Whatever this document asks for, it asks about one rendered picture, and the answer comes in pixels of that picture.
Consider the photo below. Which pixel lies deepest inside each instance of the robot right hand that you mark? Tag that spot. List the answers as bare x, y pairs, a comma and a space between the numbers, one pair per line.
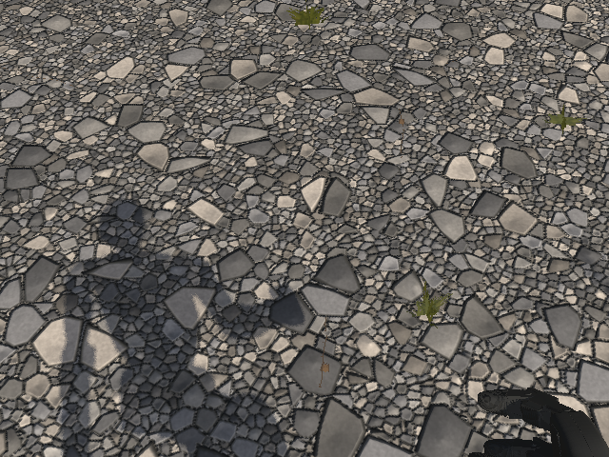
573, 434

